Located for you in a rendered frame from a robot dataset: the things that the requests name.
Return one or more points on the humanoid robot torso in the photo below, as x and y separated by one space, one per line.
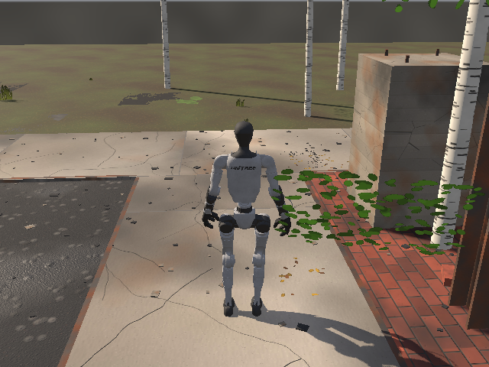
244 183

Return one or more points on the robot left upper arm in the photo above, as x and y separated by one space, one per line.
216 175

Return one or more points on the robot right forearm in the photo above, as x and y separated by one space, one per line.
279 203

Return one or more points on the humanoid robot head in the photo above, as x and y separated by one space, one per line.
243 133

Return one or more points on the robot right hand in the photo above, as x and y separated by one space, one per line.
287 228

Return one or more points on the robot left hand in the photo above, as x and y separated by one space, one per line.
206 217

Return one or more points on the robot left forearm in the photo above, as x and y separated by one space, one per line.
209 203

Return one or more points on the robot right upper arm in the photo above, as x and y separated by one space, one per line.
268 162

